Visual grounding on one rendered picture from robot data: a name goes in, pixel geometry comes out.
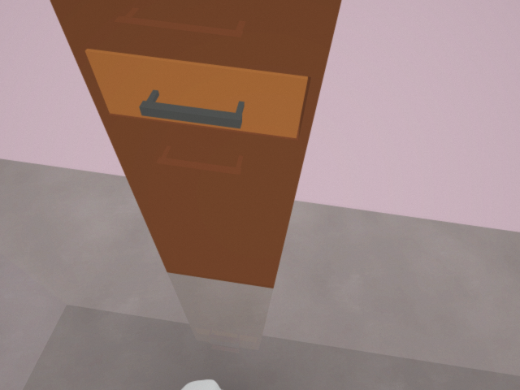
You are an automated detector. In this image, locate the handle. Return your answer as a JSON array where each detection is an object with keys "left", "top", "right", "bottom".
[
  {"left": 156, "top": 157, "right": 241, "bottom": 180},
  {"left": 139, "top": 90, "right": 245, "bottom": 128},
  {"left": 114, "top": 16, "right": 243, "bottom": 50}
]

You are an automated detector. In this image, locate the drawer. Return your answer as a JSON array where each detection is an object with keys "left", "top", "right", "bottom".
[{"left": 85, "top": 49, "right": 308, "bottom": 138}]

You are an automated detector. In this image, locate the cabinet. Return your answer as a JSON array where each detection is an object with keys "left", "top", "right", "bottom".
[{"left": 50, "top": 0, "right": 341, "bottom": 288}]

